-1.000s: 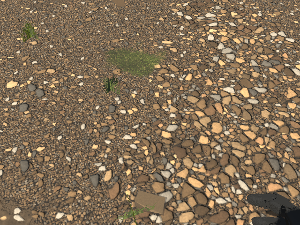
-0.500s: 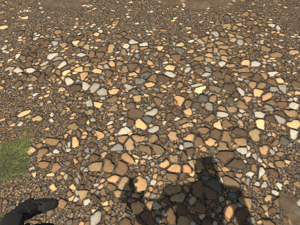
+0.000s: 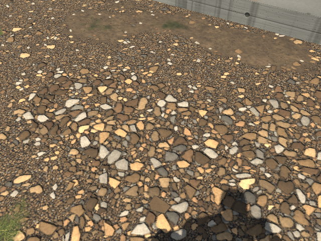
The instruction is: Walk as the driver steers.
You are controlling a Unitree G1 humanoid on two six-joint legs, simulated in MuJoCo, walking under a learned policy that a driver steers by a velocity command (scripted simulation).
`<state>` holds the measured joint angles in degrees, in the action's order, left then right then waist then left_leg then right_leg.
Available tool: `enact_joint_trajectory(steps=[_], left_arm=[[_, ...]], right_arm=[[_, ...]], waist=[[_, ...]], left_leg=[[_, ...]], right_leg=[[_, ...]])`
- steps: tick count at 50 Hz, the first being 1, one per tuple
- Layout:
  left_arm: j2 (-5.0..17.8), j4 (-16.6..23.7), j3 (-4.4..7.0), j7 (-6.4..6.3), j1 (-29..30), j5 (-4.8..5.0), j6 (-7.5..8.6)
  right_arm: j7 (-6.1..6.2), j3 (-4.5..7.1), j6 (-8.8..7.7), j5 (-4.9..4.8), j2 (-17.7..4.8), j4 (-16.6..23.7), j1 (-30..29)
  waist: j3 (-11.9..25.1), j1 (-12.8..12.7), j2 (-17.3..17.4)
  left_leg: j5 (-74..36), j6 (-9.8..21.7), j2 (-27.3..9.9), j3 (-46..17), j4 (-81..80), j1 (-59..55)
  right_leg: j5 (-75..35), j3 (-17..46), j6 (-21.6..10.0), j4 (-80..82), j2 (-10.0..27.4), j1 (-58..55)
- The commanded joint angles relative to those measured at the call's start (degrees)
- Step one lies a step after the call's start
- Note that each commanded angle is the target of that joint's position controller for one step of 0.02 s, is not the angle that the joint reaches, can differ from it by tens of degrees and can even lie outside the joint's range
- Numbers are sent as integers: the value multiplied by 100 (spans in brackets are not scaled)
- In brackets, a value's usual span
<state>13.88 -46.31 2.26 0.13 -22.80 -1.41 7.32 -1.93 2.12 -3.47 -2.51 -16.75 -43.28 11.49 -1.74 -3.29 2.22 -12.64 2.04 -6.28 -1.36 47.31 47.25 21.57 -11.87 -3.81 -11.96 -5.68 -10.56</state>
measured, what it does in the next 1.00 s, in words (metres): walks ahead, turning left: left foot, then right foot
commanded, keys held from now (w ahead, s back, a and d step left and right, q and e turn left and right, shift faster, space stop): w+q+shift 0.66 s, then q+shift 0.34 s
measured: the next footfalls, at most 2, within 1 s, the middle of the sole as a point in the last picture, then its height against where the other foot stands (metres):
left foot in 0.12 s outside the picture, level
right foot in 0.56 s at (177, 188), level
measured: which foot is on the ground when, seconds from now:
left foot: up 0.00-0.10, down 0.12-0.56, up 0.58-0.96, down 0.98-1.00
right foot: down 0.00-0.10, up 0.12-0.54, down 0.56-0.96, up 0.98-1.00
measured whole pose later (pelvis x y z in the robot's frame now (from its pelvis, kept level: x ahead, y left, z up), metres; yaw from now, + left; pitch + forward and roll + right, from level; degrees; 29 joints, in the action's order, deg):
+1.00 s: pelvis +0.78 +0.20 -0.02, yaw +55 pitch +0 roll -3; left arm 18.3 -44.5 4.3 -1.4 -16.4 0.4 3.6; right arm -3.1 4.1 -0.9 -0.8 -19.9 -31.8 4.4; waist -5.9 -3.5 1.9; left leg 6.8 11.4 3.5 1.6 36.1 31.1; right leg 31.2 -8.5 2.3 -53.4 0.5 4.9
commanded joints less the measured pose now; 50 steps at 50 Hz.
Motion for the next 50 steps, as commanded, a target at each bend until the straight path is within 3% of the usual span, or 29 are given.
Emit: enact_joint_trajectory(steps=[1,4,6,7,8,9,10,11,12,15,18,20,23,25,27,28,29,30,31,32,33,36,38,42,45,47,48,49,50], left_arm=[[995,340,199,-133,280,17,-13],[1529,405,346,-318,453,17,-311],[1603,662,379,-241,1342,78,-344],[677,717,124,-37,1521,82,-159],[-160,1169,-139,77,770,287,76],[426,1388,-151,158,1083,351,307],[747,1548,-57,168,1604,407,380],[701,1551,-58,140,1512,343,368],[671,1470,-61,86,1455,173,303],[862,1376,31,-52,1340,62,77],[480,1800,-89,-96,2450,-31,25],[275,1977,-117,-62,2877,59,37],[641,2007,86,-42,2882,310,87],[893,1969,219,-39,2701,398,152],[1250,1618,468,-81,881,441,180],[1523,1410,499,-134,-474,376,103],[2001,1270,537,5,-428,92,117],[1336,1468,463,9,93,100,54],[946,1453,373,-43,263,142,-12],[917,1300,349,-47,275,87,-62],[885,1159,329,-45,364,55,-72],[418,835,185,-28,734,111,-70],[678,717,247,-58,1019,154,-83],[1274,635,382,-214,1343,161,-132],[1595,552,467,-279,1175,295,-172],[1720,653,528,-277,1260,374,-264],[1534,745,474,-234,1321,385,-274],[683,780,236,-107,846,97,-268],[586,911,106,-12,94,-66,-221]], right_arm=[[-224,43,-162,-3,-266,568,-677],[-259,237,-18,-89,-638,594,182],[-103,597,248,-53,-1401,1,2745],[-3,522,341,-11,-1288,-273,3041],[-24,387,164,233,-1090,42,2253],[-37,318,49,297,-745,311,1975],[-62,301,-56,296,-612,385,1842],[-102,323,-152,256,-700,475,1414],[-93,328,-218,234,-722,601,1008],[50,290,-220,149,-639,713,659],[242,264,-155,38,-563,592,830],[293,320,-71,7,-694,493,953],[320,357,-34,-60,-667,354,1119],[339,385,0,-50,-606,333,1077],[257,352,36,138,-551,506,703],[198,137,35,347,58,702,756],[158,-37,-53,-141,404,1027,1780],[246,15,9,-279,-186,808,1443],[242,96,41,-85,-575,886,662],[222,122,67,87,-590,966,233],[188,144,59,187,-531,1111,-81],[99,157,220,6,-318,1316,-187],[65,112,248,90,-246,1479,-306],[-120,122,163,173,-303,1362,-535],[-246,295,217,174,-641,1296,-422],[-230,537,286,154,-1088,1066,575],[-142,691,315,124,-1321,864,1359],[9,665,335,28,-1469,915,1077],[25,580,236,347,-1782,1427,569]], waist=[[-672,84,-335],[107,797,-1026],[989,2150,-945],[495,2013,865],[838,801,2342],[1235,1012,1234],[734,890,60],[308,423,-735],[106,209,-958],[-222,12,-698],[-500,468,-337],[-313,771,21],[-15,857,336],[91,676,493],[1244,-389,514],[2294,-746,-331],[2850,61,-3474],[1954,-177,-2490],[1117,-374,-1530],[660,-341,-445],[275,-234,-287],[-276,171,-683],[-422,373,-692],[-140,339,-515],[230,487,-663],[713,1041,-715],[973,1429,-313],[843,873,1169],[1862,297,1711]], left_leg=[[-242,236,403,708,-851,-910],[918,490,1031,1297,-660,-2012],[1520,942,900,537,-536,-4946],[1626,1208,703,18,-615,-5694],[3379,2353,-128,-3079,-1619,-6541],[5118,2409,-620,-4676,-3045,-6503],[5524,2018,-617,-4810,-3580,-5794],[5327,1941,-584,-4662,-3625,-4876],[4766,1925,-317,-4293,-3558,-4154],[3345,1805,288,-3038,-3629,-3049],[2477,1536,815,-2109,-3573,-2201],[2553,1221,991,-1944,-3444,-1934],[2987,995,842,-2413,-2967,-2709],[2405,851,643,-2655,-2379,-3455],[888,477,801,-2269,-310,-3423],[2700,363,1044,-1747,1737,-2283],[4530,154,1360,-1197,3512,-260],[3818,122,705,-948,3991,445],[3409,125,580,-689,3957,536],[3222,128,371,-567,3742,278],[3034,143,176,-578,3380,137],[3213,36,-151,-484,2855,-178],[2966,-128,-125,-265,2181,-202],[864,-168,252,361,-183,-1619],[879,117,756,730,-847,-2481],[1272,471,1051,738,-1006,-3698],[850,725,1059,438,-1492,-4879],[-1163,1124,376,-741,-1602,-5630],[-3092,2375,-940,-3457,-1468,-6564]], right_leg=[[-4870,-201,340,357,1438,881],[-8786,-249,441,-1357,1750,77],[-8547,17,237,-4395,1723,1461],[-1798,100,302,-7270,561,3245],[1309,1248,453,-8989,-240,5617],[714,2069,49,-8663,-43,5972],[230,2104,-182,-7847,216,5828],[-96,2143,-145,-7156,441,5566],[-249,2214,-29,-6680,610,5190],[-445,2114,419,-5480,931,4634],[-1646,1676,762,-3532,764,4060],[-2485,1454,879,-2439,460,3280],[-2741,1814,961,-1681,369,2857],[-2359,1927,827,-1418,449,2786],[-1718,1893,482,-1808,763,868],[-205,3084,247,-2165,1762,-1092],[2275,6968,-925,-634,3221,-2203],[3548,7004,-834,-275,3021,-1536],[2531,5725,-572,-359,2691,-781],[1231,4727,-430,-414,2427,-40],[349,4025,-399,-389,2206,553],[-2332,2454,-324,-351,1902,1486],[-3817,1796,-401,-234,1932,1879],[-4195,542,-123,-176,1522,2153],[-5747,224,127,-1001,1546,1559],[-6561,232,185,-2589,1659,1682],[-5207,249,356,-4058,1437,2412],[757,284,585,-5907,565,3688],[2071,1324,784,-7652,-4,4864]])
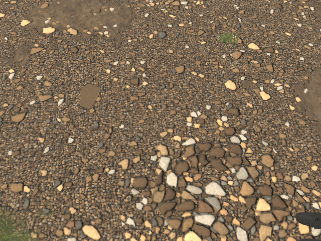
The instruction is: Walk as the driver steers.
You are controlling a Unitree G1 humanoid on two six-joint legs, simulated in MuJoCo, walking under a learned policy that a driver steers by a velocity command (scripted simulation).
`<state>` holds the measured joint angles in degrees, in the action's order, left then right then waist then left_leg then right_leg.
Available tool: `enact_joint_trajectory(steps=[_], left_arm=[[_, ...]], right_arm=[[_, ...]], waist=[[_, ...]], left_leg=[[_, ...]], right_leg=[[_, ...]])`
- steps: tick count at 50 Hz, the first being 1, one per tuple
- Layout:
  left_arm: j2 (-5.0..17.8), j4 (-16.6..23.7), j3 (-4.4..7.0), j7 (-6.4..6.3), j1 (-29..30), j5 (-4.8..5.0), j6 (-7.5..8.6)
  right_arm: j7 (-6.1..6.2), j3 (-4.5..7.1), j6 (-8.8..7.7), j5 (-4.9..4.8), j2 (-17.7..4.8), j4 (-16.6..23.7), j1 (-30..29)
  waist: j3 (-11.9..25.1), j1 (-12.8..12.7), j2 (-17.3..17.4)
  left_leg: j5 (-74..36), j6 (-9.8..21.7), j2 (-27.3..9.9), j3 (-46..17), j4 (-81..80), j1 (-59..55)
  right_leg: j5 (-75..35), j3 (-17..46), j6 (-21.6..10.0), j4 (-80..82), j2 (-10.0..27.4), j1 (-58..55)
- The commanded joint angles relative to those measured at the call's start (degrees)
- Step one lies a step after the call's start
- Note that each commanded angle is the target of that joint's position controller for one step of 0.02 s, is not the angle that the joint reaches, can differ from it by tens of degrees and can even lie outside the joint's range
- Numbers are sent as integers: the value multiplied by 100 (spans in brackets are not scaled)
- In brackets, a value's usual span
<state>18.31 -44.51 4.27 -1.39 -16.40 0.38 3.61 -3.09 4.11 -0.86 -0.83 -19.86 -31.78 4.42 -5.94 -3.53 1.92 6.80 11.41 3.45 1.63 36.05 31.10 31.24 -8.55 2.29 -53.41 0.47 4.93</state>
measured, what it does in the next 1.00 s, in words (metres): walks ahead, turning left: right foot, then left foot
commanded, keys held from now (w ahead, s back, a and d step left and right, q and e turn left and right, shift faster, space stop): w+q+shift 0.32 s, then w+shift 0.50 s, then w+e+shift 0.06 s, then shift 0.12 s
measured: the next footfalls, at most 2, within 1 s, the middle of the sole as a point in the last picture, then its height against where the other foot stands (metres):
right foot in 0.38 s outside the picture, level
left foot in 0.88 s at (102, 193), level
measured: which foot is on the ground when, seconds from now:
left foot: down 0.00-0.38, up 0.40-0.86, down 0.88-1.00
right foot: up 0.00-0.36, down 0.38-0.90, up 0.92-1.00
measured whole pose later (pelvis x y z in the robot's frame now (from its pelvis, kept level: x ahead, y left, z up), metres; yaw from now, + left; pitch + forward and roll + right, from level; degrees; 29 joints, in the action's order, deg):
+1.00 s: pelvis +0.54 +0.15 +0.02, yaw +29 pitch +2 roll +1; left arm 15.4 -49.3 0.6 -0.4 -22.6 1.8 5.3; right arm -1.8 1.6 -5.0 0.9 -14.5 -36.8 8.0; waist -2.9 -2.2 -1.8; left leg 11.6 1.4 0.6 4.2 34.0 24.0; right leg 23.4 5.1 -0.7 -72.0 3.0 17.9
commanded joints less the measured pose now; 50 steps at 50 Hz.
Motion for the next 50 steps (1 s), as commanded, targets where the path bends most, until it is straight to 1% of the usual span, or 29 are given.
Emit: enact_joint_trajectory(steps=[1,2,3,6,8,11,15,18,19,20,21,22,23,24,26,29,34,38,39,41,42,43,44,45,46,47,48,49,50], left_arm=[[858,904,-31,208,-421,-107,232],[1043,1039,3,209,204,52,281],[1005,1046,19,144,557,33,251],[886,1020,15,99,730,-92,134],[587,1001,-60,111,928,-155,160],[283,1078,-156,163,1273,-79,173],[385,1218,-75,170,1536,118,207],[481,1037,71,164,842,165,271],[550,861,136,155,115,114,305],[793,749,175,165,-755,-44,328],[1308,739,256,286,-588,-216,336],[978,839,223,289,-191,-80,324],[726,786,148,254,-287,2,287],[608,776,95,249,-359,-5,261],[474,612,13,236,-408,-56,267],[243,388,-79,218,-640,-68,321],[277,3,-158,163,-1184,14,290],[410,-344,-212,116,-1664,83,184],[480,-391,-211,110,-1642,92,144],[699,-482,-182,98,-1626,63,95],[754,-569,-178,81,-1726,37,72],[844,-617,-170,61,-1600,-4,29],[925,-499,-171,43,-1289,-66,53],[-7,-174,-363,64,-1704,-164,144],[17,-203,-389,90,-1824,73,350],[484,3,-200,83,-984,298,395],[472,153,-204,78,-455,298,399],[354,141,-208,69,-313,173,366],[312,95,-168,79,-400,122,258]], right_arm=[[75,422,-68,221,-1318,382,1285],[65,417,-100,57,-1181,373,1160],[105,342,-124,-108,-896,382,849],[240,267,-143,5,-782,397,466],[367,260,-107,-7,-763,313,537],[463,276,-1,-61,-802,220,687],[422,246,49,-137,-644,155,837],[362,105,11,-119,-235,156,808],[338,-11,-28,-102,114,114,883],[324,-206,-100,-20,710,106,1004],[290,-212,-219,-332,531,486,1336],[317,-90,-203,-310,-42,277,1057],[318,-18,-198,-152,-234,209,768],[326,-28,-206,-24,-170,133,717],[306,-53,-254,-35,15,171,556],[292,-78,-292,-94,113,192,311],[132,-184,-392,-14,267,385,-587],[-98,-251,-492,-106,397,617,-1330],[-142,-249,-513,-123,382,637,-1366],[-152,-178,-516,-102,196,672,-1244],[-103,-82,-493,-92,-20,678,-914],[-8,83,-453,-129,-322,460,185],[122,230,-367,-160,-603,60,1681],[215,316,-335,67,-1203,-230,2399],[185,226,-385,186,-991,-285,2637],[172,107,-411,236,-574,-389,2272],[177,48,-427,202,-402,-467,1877],[162,14,-460,212,-282,-518,1438],[150,-44,-489,227,-31,-536,1090]], waist=[[3433,673,892],[2739,674,188],[1886,505,-434],[968,163,-220],[859,236,-159],[799,418,208],[703,551,535],[767,167,541],[960,-156,237],[1389,-356,-672],[1025,116,-2324],[300,52,-1602],[53,-36,-979],[143,-6,-544],[-18,113,-778],[-49,135,-901],[-160,-129,-781],[-430,-314,-780],[-442,-248,-842],[-101,21,-1208],[292,302,-1417],[904,1004,-1485],[1579,1802,-1322],[2751,1337,532],[3827,1280,1550],[2616,1257,1108],[1633,1082,651],[1201,734,124],[1013,412,182]], left_leg=[[-1423,1869,-2237,-4918,-1395,-5392],[1600,1526,-1911,-4937,-1969,-4658],[2820,1103,-1622,-4674,-2185,-3711],[2570,736,-902,-3710,-2461,-1768],[1973,624,-589,-3157,-2339,-1180],[1937,436,-324,-2892,-2163,-802],[2549,148,-310,-3179,-1718,-497],[2959,-142,-338,-3080,-803,-277],[3322,-406,-81,-2608,340,302],[3216,-673,428,-1715,2555,861],[2683,-667,221,-1427,3405,2445],[2041,-786,-201,-1243,4016,2866],[1545,-804,-275,-1145,4207,2938],[1258,-794,-377,-1069,4128,2604],[823,-799,-553,-1068,3708,2258],[217,-891,-585,-998,3233,2277],[-776,-1037,-803,-329,1757,2097],[-871,-920,-699,-14,491,1564],[-711,-856,-619,84,238,1318],[-211,-668,-245,402,16,318],[50,-547,-73,433,33,-496],[69,-390,62,424,-108,-2014],[93,-275,-469,-192,-13,-4216],[1555,66,-2076,-2602,-198,-6423],[1727,544,-2801,-4872,-1414,-6494],[432,337,-2500,-4042,-1569,-5682],[-1254,300,-2323,-2815,-1479,-4536],[-2253,229,-2040,-2082,-1512,-3564],[-2625,208,-1829,-1539,-1700,-2840]], right_leg=[[353,1901,55,-3723,-429,3706],[-288,1940,-92,-2971,-196,3923],[-646,1880,-85,-2287,40,3916],[-1039,1843,-24,-785,159,2864],[-1311,1633,72,-39,83,2404],[-1942,1489,229,1001,-181,1922],[-2330,1604,329,1799,-329,1109],[-2317,1512,60,2297,-70,74],[-1923,1750,-145,2428,323,-806],[-410,3131,-481,2809,1351,-1529],[2247,6073,-1173,4096,2234,-1517],[2433,6004,-1228,4199,2247,-1115],[1638,5089,-1105,4001,1959,-892],[991,4330,-995,3911,1602,-639],[328,3532,-971,4103,1230,-151],[-510,2984,-1172,4369,1127,-69],[-2002,2078,-1224,4789,1213,-305],[-2918,1526,-1150,5032,1384,-792],[-3448,1352,-1118,4962,1412,-903],[-6351,1021,-1046,4321,1465,-1066],[-7871,1063,-1001,3699,1559,-1064],[-8681,1006,-908,2514,1504,-628],[-7700,1026,-724,865,1297,868],[-2671,1119,-511,-1478,293,2811],[-298,1957,-474,-2599,-223,3297],[-425,1875,-411,-2929,44,3833],[-629,1574,-339,-2780,239,3840],[-860,1444,-291,-2436,453,3565],[-971,1409,-253,-2149,598,3153]])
